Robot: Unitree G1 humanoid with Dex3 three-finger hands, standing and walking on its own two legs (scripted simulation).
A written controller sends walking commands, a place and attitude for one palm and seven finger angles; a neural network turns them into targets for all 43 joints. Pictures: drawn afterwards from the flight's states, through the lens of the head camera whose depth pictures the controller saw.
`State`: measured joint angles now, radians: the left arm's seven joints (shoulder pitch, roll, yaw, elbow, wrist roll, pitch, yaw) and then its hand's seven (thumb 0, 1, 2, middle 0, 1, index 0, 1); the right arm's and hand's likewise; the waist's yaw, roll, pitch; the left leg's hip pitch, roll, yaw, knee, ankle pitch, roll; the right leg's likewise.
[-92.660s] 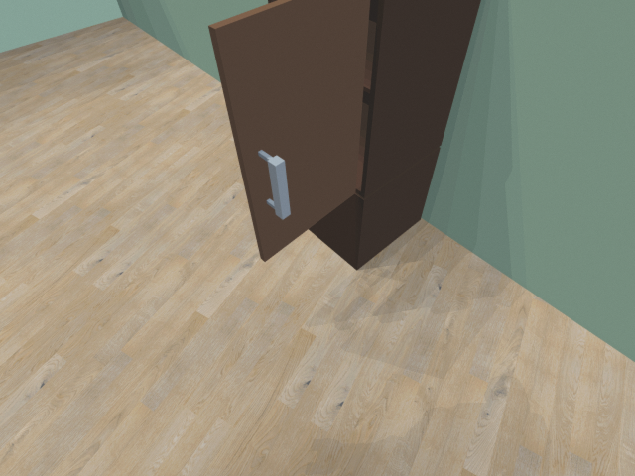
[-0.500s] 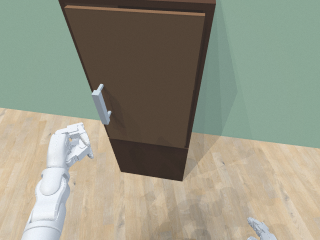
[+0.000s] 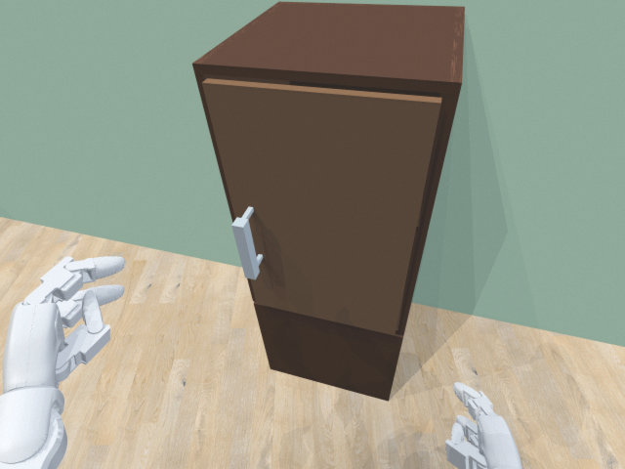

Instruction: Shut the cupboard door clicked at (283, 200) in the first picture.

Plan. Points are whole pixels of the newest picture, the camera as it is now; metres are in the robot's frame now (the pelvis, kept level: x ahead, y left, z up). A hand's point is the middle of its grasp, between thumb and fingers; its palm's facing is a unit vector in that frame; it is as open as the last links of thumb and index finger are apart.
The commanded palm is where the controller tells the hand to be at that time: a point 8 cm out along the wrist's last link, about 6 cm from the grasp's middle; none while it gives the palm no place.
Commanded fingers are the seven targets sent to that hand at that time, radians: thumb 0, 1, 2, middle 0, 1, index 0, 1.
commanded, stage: draw the hand back to the body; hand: left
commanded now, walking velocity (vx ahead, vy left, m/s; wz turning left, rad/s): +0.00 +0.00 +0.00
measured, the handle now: (250, 243) +0.56 +0.21 -0.08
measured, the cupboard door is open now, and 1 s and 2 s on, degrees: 0 0 0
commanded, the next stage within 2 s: step back with the hand held close in 0.50 s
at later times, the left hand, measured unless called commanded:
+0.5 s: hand (84, 340) +0.19 +0.25 +0.16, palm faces +0.46 -0.79 -0.39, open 7.4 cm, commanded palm +0.14 +0.29 +0.18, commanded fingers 0.00 0.90 0.90 -0.20 -0.30 -0.20 -0.30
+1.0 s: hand (49, 344) +0.18 +0.28 +0.16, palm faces +0.38 -0.77 -0.52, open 7.4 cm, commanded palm +0.12 +0.31 +0.18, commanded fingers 0.00 0.90 0.90 -0.20 -0.30 -0.20 -0.30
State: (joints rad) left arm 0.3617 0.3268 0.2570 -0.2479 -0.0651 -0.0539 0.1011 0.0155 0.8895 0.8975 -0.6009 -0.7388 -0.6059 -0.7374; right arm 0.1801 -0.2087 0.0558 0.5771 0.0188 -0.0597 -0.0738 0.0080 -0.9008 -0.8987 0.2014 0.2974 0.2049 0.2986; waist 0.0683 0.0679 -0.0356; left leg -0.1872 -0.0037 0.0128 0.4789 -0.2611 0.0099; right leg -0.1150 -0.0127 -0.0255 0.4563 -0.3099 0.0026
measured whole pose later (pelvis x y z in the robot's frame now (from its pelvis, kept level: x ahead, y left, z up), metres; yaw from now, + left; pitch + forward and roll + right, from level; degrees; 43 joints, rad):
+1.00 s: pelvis -0.03 +0.02 +0.00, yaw -1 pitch +1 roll -1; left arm 0.54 0.43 0.41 -0.45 -0.07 -0.13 0.12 0.01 0.88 0.90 -0.21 -0.30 -0.21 -0.30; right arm 0.18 -0.24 -0.02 0.56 0.01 0.03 -0.09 0.01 -0.90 -0.90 0.20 0.30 0.20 0.30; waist 0.01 0.05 0.01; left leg -0.29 -0.01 0.03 0.49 -0.21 0.03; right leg -0.22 -0.02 -0.01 0.46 -0.26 0.03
